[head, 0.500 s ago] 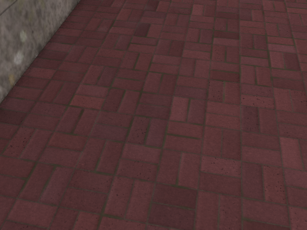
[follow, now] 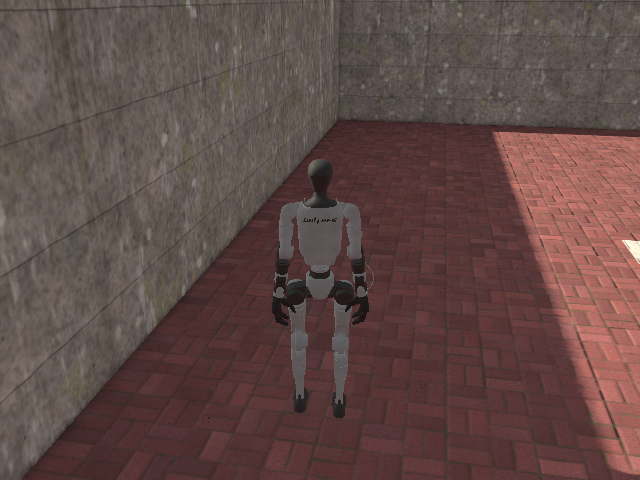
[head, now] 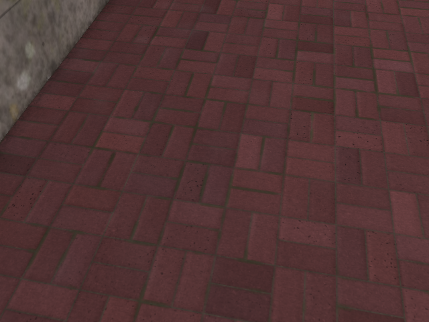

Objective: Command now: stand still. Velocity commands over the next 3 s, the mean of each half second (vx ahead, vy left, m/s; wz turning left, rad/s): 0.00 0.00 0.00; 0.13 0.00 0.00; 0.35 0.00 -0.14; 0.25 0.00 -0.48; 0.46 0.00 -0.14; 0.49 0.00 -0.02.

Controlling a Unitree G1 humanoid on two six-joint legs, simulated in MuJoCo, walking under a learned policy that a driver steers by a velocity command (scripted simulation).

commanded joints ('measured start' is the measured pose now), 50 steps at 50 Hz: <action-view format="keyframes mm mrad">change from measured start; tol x4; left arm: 1 98 61 8 2 0 -2 2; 35 106 55 10 -7 -1 -10 1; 43 223 144 64 1 12 1 -11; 50 137 169 75 -37 7 -49 -20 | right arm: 1 81 -64 -8 -1 0 -2 -2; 37 91 -52 -8 5 -3 1 -3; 44 -74 -58 -26 -132 -35 -27 38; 50 -52 -66 -50 -181 -9 -59 64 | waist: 1 0 -1 73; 36 2 -2 58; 41 59 -139 191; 43 71 -122 245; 46 44 -67 205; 50 -8 -95 152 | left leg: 1 -2 109 -102 -58 120 25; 35 7 114 -91 -43 137 11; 36 13 106 -86 -47 82 12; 38 -38 56 -46 12 -93 21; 40 -201 -5 27 174 -274 30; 43 -386 60 54 401 -266 39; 45 -463 93 29 448 -254 42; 48 -357 81 51 332 -194 41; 50 -188 51 92 221 -125 46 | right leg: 1 -72 -111 99 -80 122 -23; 35 -53 -111 102 -87 175 -31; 38 -57 -97 134 -131 -157 -59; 40 -53 -178 274 -211 -485 -130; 41 -57 -252 356 -259 -576 -172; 42 -76 -308 415 -290 -580 -207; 44 -24 -346 444 -305 -455 -239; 47 25 -302 332 -269 -248 -208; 50 -83 -253 223 -207 -156 -178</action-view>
